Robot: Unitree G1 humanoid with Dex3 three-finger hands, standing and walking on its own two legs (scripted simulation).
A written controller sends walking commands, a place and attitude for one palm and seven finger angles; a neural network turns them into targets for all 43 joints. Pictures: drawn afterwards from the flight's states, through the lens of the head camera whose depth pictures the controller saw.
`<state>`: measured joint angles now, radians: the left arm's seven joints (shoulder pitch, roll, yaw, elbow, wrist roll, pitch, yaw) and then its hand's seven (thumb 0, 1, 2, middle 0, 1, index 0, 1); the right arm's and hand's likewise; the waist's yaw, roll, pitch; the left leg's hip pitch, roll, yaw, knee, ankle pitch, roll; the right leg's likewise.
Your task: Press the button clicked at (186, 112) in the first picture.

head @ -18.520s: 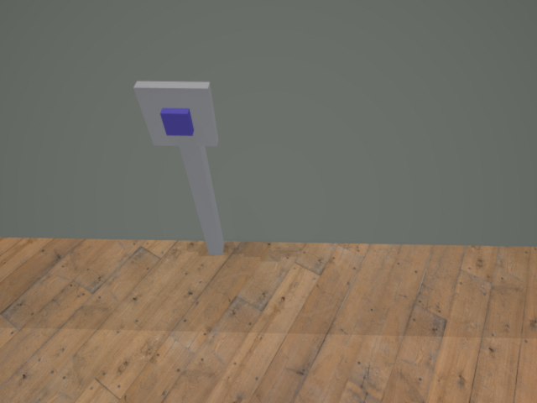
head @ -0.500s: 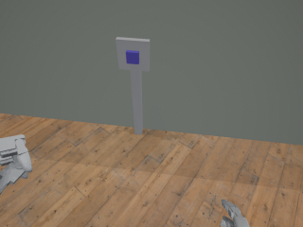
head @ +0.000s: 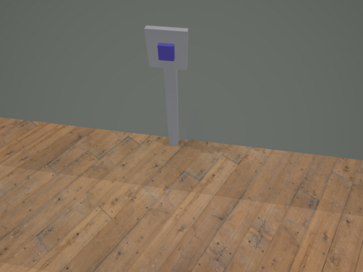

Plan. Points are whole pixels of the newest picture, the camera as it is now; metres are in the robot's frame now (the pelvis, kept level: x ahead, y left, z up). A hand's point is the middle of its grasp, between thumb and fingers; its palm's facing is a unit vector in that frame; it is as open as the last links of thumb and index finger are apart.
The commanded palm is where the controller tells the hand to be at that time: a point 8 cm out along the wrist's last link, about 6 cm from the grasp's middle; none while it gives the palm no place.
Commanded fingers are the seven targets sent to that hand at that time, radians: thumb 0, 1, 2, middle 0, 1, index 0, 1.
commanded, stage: let the arm hang, fingers relaxed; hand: left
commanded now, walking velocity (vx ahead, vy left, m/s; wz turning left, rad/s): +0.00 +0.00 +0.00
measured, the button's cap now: (166, 51) +0.96 +0.12 -0.03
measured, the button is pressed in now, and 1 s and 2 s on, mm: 0 0 0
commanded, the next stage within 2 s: stand and wait in 0.60 s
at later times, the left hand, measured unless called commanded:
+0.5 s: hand out of the picture +0.05 +0.18 -0.17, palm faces +0.00 -0.97 -0.22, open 7.3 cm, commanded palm none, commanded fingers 0.00 0.90 0.90 -0.20 -0.30 -0.20 -0.30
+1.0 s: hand out of the picture +0.07 +0.19 -0.16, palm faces -0.02 -0.97 -0.25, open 7.4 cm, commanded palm none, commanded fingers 0.00 0.90 0.90 -0.20 -0.30 -0.20 -0.30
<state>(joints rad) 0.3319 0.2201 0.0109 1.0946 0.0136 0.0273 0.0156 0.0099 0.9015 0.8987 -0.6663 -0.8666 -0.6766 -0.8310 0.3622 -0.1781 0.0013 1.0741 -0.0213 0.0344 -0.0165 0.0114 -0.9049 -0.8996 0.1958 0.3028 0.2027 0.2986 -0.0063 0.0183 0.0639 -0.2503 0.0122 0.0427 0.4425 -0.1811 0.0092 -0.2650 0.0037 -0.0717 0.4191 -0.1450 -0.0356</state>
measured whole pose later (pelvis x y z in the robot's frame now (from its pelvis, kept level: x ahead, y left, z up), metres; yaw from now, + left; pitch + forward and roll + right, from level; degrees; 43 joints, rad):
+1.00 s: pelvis +0.04 +0.00 +0.01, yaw -1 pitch -1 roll +0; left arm 0.19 0.19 0.01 1.15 0.01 -0.01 0.02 0.00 0.90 0.90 -0.20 -0.30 -0.20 -0.30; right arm 0.23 -0.20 -0.01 1.13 -0.02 0.00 -0.03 0.01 -0.90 -0.90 0.20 0.30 0.20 0.30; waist -0.02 0.02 0.06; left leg -0.14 0.02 0.06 0.35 -0.20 0.00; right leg -0.17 0.02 -0.05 0.36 -0.17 -0.04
